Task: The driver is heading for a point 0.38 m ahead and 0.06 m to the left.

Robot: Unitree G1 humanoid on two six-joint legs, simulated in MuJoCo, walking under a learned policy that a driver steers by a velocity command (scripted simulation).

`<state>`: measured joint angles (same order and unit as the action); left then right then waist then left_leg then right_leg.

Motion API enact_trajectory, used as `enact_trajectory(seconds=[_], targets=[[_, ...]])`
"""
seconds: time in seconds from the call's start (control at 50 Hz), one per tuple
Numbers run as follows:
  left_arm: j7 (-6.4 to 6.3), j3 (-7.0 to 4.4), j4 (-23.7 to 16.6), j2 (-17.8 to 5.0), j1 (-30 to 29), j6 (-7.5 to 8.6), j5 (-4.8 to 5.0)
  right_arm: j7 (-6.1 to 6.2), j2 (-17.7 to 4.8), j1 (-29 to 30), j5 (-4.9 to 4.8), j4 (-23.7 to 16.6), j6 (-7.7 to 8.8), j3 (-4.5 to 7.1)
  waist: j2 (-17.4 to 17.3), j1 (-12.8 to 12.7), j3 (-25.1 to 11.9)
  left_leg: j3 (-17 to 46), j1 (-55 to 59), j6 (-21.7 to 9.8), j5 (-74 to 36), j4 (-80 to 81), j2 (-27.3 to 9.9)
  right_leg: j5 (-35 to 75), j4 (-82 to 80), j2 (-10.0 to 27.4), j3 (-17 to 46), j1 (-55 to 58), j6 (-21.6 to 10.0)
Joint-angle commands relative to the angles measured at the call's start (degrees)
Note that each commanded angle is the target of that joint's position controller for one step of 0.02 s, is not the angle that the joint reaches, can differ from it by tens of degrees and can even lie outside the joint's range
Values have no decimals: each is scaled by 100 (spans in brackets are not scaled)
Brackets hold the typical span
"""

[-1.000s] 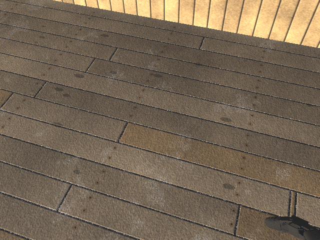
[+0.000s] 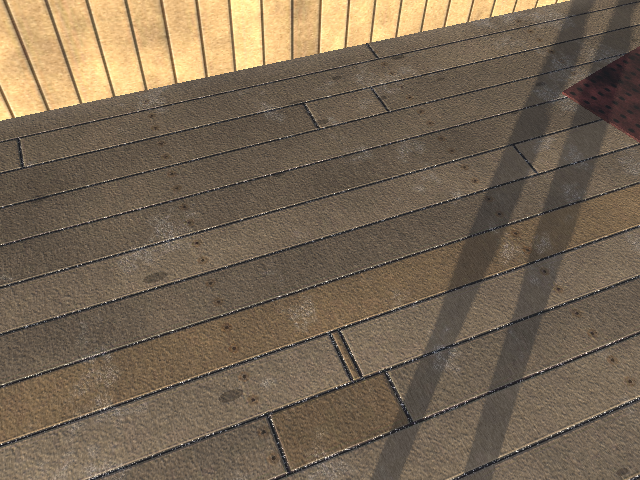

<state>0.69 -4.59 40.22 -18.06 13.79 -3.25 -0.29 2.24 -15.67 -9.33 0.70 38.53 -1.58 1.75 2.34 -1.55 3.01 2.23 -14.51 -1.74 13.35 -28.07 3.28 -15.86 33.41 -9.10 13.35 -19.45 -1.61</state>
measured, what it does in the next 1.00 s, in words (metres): steps on the spot: right foot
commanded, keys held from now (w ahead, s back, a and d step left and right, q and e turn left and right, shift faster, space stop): no key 0.80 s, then w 0.20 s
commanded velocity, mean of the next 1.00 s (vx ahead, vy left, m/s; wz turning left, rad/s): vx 0.04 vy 0.00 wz -0.14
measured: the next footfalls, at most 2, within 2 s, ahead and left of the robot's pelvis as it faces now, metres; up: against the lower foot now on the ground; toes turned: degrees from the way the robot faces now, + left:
right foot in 0.34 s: +0.00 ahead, -0.11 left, +0.00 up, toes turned -2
right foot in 1.52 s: +0.40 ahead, -0.08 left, +0.00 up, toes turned -8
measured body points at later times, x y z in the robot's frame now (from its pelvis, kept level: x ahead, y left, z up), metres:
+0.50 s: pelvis -0.01 -0.02 +0.01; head +0.00 -0.03 +0.46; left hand +0.14 +0.21 -0.10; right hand +0.04 -0.28 -0.13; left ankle +0.00 +0.10 -0.73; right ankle -0.04 -0.11 -0.73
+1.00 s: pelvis +0.02 -0.01 +0.01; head +0.01 +0.00 +0.46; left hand +0.04 +0.26 -0.14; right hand +0.02 -0.27 -0.13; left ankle +0.01 +0.09 -0.71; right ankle -0.04 -0.11 -0.73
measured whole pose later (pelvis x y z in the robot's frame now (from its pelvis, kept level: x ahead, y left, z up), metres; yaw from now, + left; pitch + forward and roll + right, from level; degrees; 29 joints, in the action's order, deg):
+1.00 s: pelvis +0.02 -0.01 +0.01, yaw -5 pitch -1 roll +0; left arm -1.2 -1.6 59.9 -14.7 19.1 0.0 -1.2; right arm -0.3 -13.5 -16.1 1.8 58.7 -0.2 1.2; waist 0.3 -0.5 -0.5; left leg -2.4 -15.3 -3.9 24.4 -37.8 -0.2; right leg -15.9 22.1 -3.5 3.2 -5.4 -3.0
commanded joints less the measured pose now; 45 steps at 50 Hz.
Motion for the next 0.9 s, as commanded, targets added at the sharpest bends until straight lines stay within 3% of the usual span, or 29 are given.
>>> enact_trajectory(seconds=[0.02, 0.04, 0.06, 0.1, 0.12, 0.18, 0.26, 0.3, 0.32, 0.34, 0.36, 0.38, 0.4, 0.42, 0.44, 0.48, 0.5, 0.54, 0.6, 0.8, 0.82, 0.86, 0.9], targets=[[-71, -219, -439, -835, -5, 84, -194, 17, -1294, -278, 100, -344, 48, 345, -1209, 176, -375, 2447, 456, -1241, -760, 1472, -2643, -1699, 2277, 167, -520, -1003, 151], [-39, -255, -326, -841, 47, 69, -165, -28, -872, -79, 46, -360, 65, 220, -839, 17, -273, 1970, 235, -1235, -1159, 1362, -2305, -1427, 2704, 221, -452, -826, 157], [-5, -238, -196, -745, 175, 36, -139, -53, -678, 164, 29, -373, 76, 169, -707, -91, -147, 1392, 103, -1077, -1391, 1276, -1905, -1098, 3028, 240, -486, -732, 206], [71, -191, -97, -611, 311, -12, -90, -18, -658, 243, 42, -367, 106, 156, -1056, -87, -257, 832, 471, -942, -2062, 1094, -1512, -866, 3204, 190, -601, -861, 321], [78, -161, -89, -566, 217, -21, -66, -20, -667, 86, 38, -304, 115, 163, -1035, 17, -293, 715, 646, -957, -2348, 1018, -1470, -865, 3087, 179, -644, -882, 374], [56, -59, -147, -382, -131, -51, -34, -30, -707, -295, 17, -106, 142, 184, -1036, 249, -387, 704, 1183, -1037, -2598, 849, -1571, -977, 2250, 264, -674, -866, 443], [6, 94, -91, -207, -280, -74, 12, -126, -829, -352, 61, 73, 109, 212, -1338, 355, -458, 625, 950, -1016, -2570, 691, -1526, -1229, 598, 431, -1185, 169, 322], [-40, 136, 36, -168, -92, -33, 29, -164, -891, -379, 35, 195, 54, 229, -1316, 212, -456, 597, 798, -929, -2879, 447, -1459, -577, -484, 444, -1386, 723, 206], [-72, 169, 133, -130, 69, 18, -7, -176, -869, -363, -9, 250, 40, 216, -1150, 62, -441, 519, 558, -724, -2815, 279, -1390, 339, -1484, 498, -1392, 1234, 127], [-107, 168, 148, -295, 29, 90, -88, -183, -771, -501, -6, 288, 65, 195, -885, 114, -539, 506, 141, -416, -2277, 188, -1323, 950, -1839, 826, -900, 1835, 22], [-140, 148, 99, -657, 99, 171, -185, -226, -478, -642, 22, 170, 97, 119, 94, 233, -835, 158, -387, -113, -944, -396, -979, 1522, -1989, 1978, 363, 2420, -181], [-159, 165, 161, -686, -308, 199, -86, -187, -231, -497, -56, 171, 48, 24, 932, 335, -472, -192, 31, 42, 787, 83, -508, 2527, -1649, 2448, 558, 1192, -728], [-138, 263, 104, -334, -557, 250, -76, -153, -434, -432, -16, 289, -6, 59, 594, 329, -350, -143, 253, 81, 827, 31, -547, 2201, -1643, 2255, 405, 1104, -782], [-144, 307, 126, -262, -655, 283, -78, -159, -445, -382, -1, 378, -12, 67, 536, 325, -265, -138, 363, 80, 411, 269, -497, 1841, -1615, 2036, 224, 1003, -635], [-172, 317, 194, -287, -656, 284, -102, -175, -462, -375, 2, 457, 9, 67, 519, 332, -234, -114, 553, 101, -89, 515, -527, 1538, -1588, 1781, 50, 967, -460], [-218, 318, 355, -350, -454, 318, -45, -200, -534, -479, 39, 595, 70, 68, 553, 288, -286, -3, 768, 142, -693, 694, -685, 1222, -1611, 1524, -97, 914, -264], [-216, 316, 418, -347, -373, 320, -31, -207, -578, -547, 14, 716, 92, 76, 301, 241, -201, 12, 669, 133, -734, 666, -698, 1063, -1662, 1442, -157, 960, -237], [-225, 342, 577, -285, -317, 329, -27, -197, -481, -557, 3, 888, 108, 52, 19, 248, -85, 38, 624, 143, -743, 770, -725, 1037, -1623, 1420, -191, 994, -249], [-228, 350, 770, -273, -297, 351, -26, -166, -426, -586, 9, 1119, 117, 34, -129, 242, -102, 74, 665, 143, -815, 856, -760, 1137, -1592, 1391, -239, 1028, -273], [-267, 391, 1458, -201, -164, 395, -10, -106, -355, -615, 3, 1809, 112, 3, -225, 266, -95, 119, 865, 85, -827, 891, -847, 1087, -1707, 1320, -321, 907, -266], [-270, 386, 1538, -215, -68, 387, -13, -106, -330, -664, 12, 1881, 108, -5, -174, 248, -216, 45, 898, 65, -381, 829, -768, 430, -1793, 1277, -307, 939, -302], [-264, 271, 1643, -474, 115, 312, -30, -126, -366, -622, 60, 1890, 83, 31, 153, 178, -11, -286, 422, -32, 1086, 233, -396, -1737, -1956, 1276, -14, 753, -569], [-230, 174, 1721, -623, 447, 261, -55, -187, -286, -330, 136, 1757, 74, 21, 468, -10, 544, -535, -582, -100, 1536, -530, -183, -3232, -2477, 1822, 840, 643, -968]])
